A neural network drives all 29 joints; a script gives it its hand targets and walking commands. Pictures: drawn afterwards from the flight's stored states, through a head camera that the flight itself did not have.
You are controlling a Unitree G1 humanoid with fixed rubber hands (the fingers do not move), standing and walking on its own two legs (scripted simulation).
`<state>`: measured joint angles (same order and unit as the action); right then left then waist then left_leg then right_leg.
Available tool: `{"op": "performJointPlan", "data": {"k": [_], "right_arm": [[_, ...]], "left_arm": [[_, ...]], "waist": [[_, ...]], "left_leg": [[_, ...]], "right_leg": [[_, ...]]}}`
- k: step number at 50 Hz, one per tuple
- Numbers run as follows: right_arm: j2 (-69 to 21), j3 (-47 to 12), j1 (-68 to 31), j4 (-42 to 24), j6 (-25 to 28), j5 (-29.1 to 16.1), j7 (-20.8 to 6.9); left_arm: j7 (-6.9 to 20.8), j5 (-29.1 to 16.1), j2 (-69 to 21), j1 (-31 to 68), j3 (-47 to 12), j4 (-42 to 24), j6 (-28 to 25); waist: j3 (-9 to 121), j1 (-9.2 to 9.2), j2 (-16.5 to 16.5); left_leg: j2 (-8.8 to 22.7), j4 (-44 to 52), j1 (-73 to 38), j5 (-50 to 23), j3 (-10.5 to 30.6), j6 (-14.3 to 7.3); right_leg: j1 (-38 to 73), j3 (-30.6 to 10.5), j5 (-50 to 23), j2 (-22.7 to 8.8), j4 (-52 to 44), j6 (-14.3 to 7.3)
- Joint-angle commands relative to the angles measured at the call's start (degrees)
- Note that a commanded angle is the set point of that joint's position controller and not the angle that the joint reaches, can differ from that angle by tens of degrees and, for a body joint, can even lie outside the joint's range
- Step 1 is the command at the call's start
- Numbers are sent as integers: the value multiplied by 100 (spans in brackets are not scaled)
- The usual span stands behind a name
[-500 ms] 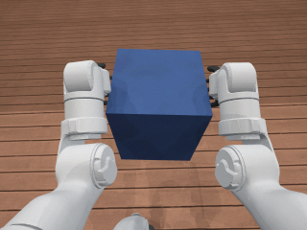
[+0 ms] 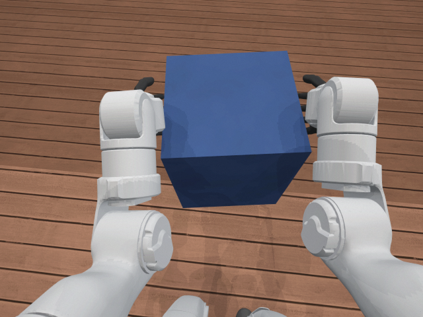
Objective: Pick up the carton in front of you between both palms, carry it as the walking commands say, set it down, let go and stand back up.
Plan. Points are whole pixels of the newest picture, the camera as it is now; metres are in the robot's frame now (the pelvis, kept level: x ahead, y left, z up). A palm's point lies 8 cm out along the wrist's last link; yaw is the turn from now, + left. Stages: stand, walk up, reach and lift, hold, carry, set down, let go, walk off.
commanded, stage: carry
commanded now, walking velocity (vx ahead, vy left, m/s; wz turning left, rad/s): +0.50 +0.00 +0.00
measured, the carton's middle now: (228, 139) +0.43 +0.04 +0.07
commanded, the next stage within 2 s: none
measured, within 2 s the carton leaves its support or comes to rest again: neither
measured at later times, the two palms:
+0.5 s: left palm out of the picture +0.73 +0.15 +0.22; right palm out of the picture +0.69 -0.13 +0.22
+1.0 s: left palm out of the picture +1.03 +0.22 +0.28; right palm out of the picture +1.04 -0.06 +0.27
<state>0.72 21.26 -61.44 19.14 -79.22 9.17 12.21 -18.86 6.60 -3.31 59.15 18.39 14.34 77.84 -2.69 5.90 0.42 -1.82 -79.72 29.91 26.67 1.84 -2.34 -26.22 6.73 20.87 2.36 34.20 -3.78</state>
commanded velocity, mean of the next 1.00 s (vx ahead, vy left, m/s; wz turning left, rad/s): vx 0.50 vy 0.00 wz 0.00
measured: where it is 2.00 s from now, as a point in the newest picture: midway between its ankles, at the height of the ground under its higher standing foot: (226, 116)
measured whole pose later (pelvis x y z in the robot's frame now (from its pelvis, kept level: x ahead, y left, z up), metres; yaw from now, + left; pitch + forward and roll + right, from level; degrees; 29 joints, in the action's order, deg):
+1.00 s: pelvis +0.64 +0.05 +0.08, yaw +2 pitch +3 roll +2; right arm -1.9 19.9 -59.9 20.0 -77.7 10.6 12.3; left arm -17.9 5.9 0.1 63.6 21.5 22.9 76.0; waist 0.1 2.1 1.8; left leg -1.3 -39.8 33.1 8.0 -8.0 -5.0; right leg -14.1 3.3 30.1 -3.2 48.1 -0.9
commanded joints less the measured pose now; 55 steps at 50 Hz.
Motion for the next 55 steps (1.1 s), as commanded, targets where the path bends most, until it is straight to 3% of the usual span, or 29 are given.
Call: {"op": "performJointPlan", "data": {"k": [1,4,8,10,11,12,13,15,16,18,22,24,26,28,29,30,31,32,33,34,36,42,45,47,48,49,50,52,55], "right_arm": [[-6046,-2200,-4585,-712,215,-2505,-1738],[-5575,-2202,-4905,-1145,295,-2284,-1505],[-5480,-2298,-4811,-931,247,-2089,-1403],[-5646,-2337,-4520,-544,244,-2141,-1454],[-5656,-2323,-4331,-406,268,-2210,-1489],[-5680,-2277,-4261,-302,334,-2155,-1517],[-5830,-2337,-4243,-280,324,-2256,-1573],[-6213,-2652,-4610,-720,317,-2721,-1691],[-6385,-2798,-4912,-997,317,-2991,-1743],[-6673,-2957,-5419,-1344,300,-3397,-1831],[-6960,-2875,-5605,-1191,166,-3641,-1948],[-6998,-2772,-5445,-850,90,-3609,-1979],[-7006,-2663,-5130,-378,45,-3491,-2022],[-7005,-2554,-4789,76,47,-3366,-2063],[-6970,-2462,-4660,257,61,-3279,-2086],[-6965,-2415,-4709,299,55,-3226,-2129],[-6927,-2400,-4755,350,55,-3126,-2161],[-6898,-2373,-4736,333,93,-3083,-2143],[-6759,-2289,-4544,247,115,-2981,-2088],[-6677,-2246,-4425,124,138,-2904,-2012],[-6415,-2171,-4457,-266,202,-2775,-1833],[-5706,-2306,-4921,-1094,281,-2368,-1392],[-5715,-2396,-4723,-811,241,-2247,-1386],[-5872,-2380,-4491,-424,237,-2302,-1465],[-5895,-2347,-4268,-205,262,-2367,-1509],[-5886,-2305,-4143,-161,344,-2335,-1545],[-6069,-2347,-4150,-170,364,-2469,-1609],[-6358,-2603,-4655,-658,375,-2872,-1720],[-6701,-2865,-5438,-1284,329,-3413,-1830]], "left_arm": [[2656,-3313,-6626,5328,-2814,-562,38],[2734,-3431,-6696,5472,-2636,-275,95],[2826,-3160,-6706,4844,-2285,665,138],[2867,-3015,-6787,4641,-2169,1078,120],[2900,-2950,-6729,4581,-2072,1253,113],[2949,-2855,-6736,4532,-1938,1359,106],[2962,-2758,-6746,4490,-1965,1532,73],[2880,-2563,-6504,4193,-1840,1378,13],[2819,-2532,-6452,4129,-1809,1220,0],[2679,-2406,-6257,4197,-1727,795,-43],[2356,-2214,-5781,4696,-1900,-116,-146],[2217,-2102,-5528,4786,-2008,-309,-130],[2144,-1999,-5410,4678,-2088,-215,-92],[2147,-1936,-5470,4454,-2131,72,-75],[2175,-1965,-5478,4258,-2106,272,-78],[2206,-1957,-5453,4120,-2092,346,-123],[2256,-2023,-5540,4203,-2055,372,-147],[2321,-2148,-5663,4308,-2147,175,-98],[2398,-2395,-5894,4424,-2307,-1,-75],[2464,-2652,-6079,4672,-2444,-210,-63],[2579,-3085,-6389,5103,-2624,-445,-30],[2784,-3266,-6591,5117,-2374,155,121],[2863,-3032,-6635,4645,-2164,862,126],[2899,-2911,-6665,4422,-2040,1249,87],[2912,-2824,-6611,4334,-1939,1415,66],[2941,-2764,-6637,4334,-1809,1429,51],[2953,-2718,-6574,4284,-1861,1480,19],[2859,-2533,-6417,4172,-1797,1227,-51],[2635,-2477,-6195,4396,-1818,520,-78]], "waist": [[3651,-33,13],[3427,-66,400],[3251,-261,990],[3734,-804,340],[4267,-1126,-256],[4563,-1268,-1876],[4111,-1248,-1604],[3576,-1227,-257],[3493,-1162,-115],[3508,-1040,-303],[3353,-1098,-538],[3213,-1102,-775],[3172,-1016,-992],[3621,-492,-739],[4154,-159,-544],[5025,62,778],[4639,108,1556],[4119,44,866],[3816,86,105],[3665,40,-189],[3636,-119,61],[3238,-119,639],[3101,-234,889],[3498,-708,569],[3993,-1017,427],[4566,-1249,-979],[4080,-1281,-1637],[3723,-1146,-384],[3578,-948,-361]], "left_leg": [[185,331,1904,2,124,-84],[267,1752,1552,477,-233,-32],[-30,4095,-774,-417,-1003,-10],[-320,4609,-3264,-913,-1424,-290],[594,4823,-4727,-108,61,-691],[2066,5574,-5471,-122,3225,-1522],[2189,5908,-5434,-902,3957,-1742],[1989,5203,-5127,-3190,2815,-1572],[1864,5164,-4990,-3445,2401,-1346],[1659,5336,-4725,-2896,1916,-1032],[1652,5706,-4332,-2360,1423,-1200],[1554,5821,-3808,-2497,925,-1053],[1434,5675,-3296,-2993,392,-844],[1204,4390,-2549,-5115,-443,-498],[1114,3332,-1693,-4731,-583,-209],[565,1597,-115,-2614,-528,161],[-308,303,1193,415,-201,228],[-18,-506,1779,397,257,96],[135,-674,2009,254,187,44],[242,-413,2086,128,157,-10],[306,195,1893,0,128,-55],[345,2655,1073,-254,-419,34],[-71,4025,-397,-828,-1127,28],[-397,4793,-2317,-1394,-1601,-219],[-99,4691,-3788,-1098,-1067,-484],[1341,5108,-4906,-48,1776,-1257],[1899,5857,-5049,-1650,3361,-1526],[2018,5152,-4660,-4080,2744,-1580],[1702,5287,-4127,-3368,1876,-1092]], "right_leg": [[4366,-2682,-2183,-1648,-705,-966],[3794,-2274,-1851,-1735,-1033,-1082],[2341,-1139,-1475,-1533,-1048,-748],[1270,-352,-2698,-1231,338,-397],[199,-129,-1970,-982,1605,-3],[-1199,-264,587,-124,3021,326],[-2018,-712,1348,58,4114,356],[-2660,-859,1173,-276,4869,255],[-2696,-877,1009,-349,4651,229],[-2418,-812,818,-375,4066,211],[-2185,-472,899,-381,2784,169],[-1427,-267,389,-335,1724,139],[-347,181,126,-27,855,69],[1991,852,-546,542,-20,-151],[3599,257,-391,106,-67,-334],[5003,-2991,799,-1773,-568,-1216],[5145,-4838,-553,-2155,-1426,-1747],[5022,-4327,-1517,-2177,-997,-1718],[4664,-3614,-2735,-2034,-609,-1563],[4417,-3159,-2960,-1855,-507,-1295],[4074,-2633,-2305,-1626,-589,-937],[3166,-1819,-1718,-1589,-1155,-972],[2532,-1055,-2258,-1417,-1014,-685],[1989,-319,-4020,-1210,248,-343],[1111,-100,-3852,-1023,1183,-47],[-351,-110,-2310,-482,2839,324],[-1503,-410,863,233,3811,403],[-2028,-883,814,-135,4917,209],[-2001,-940,344,-385,3952,187]]}}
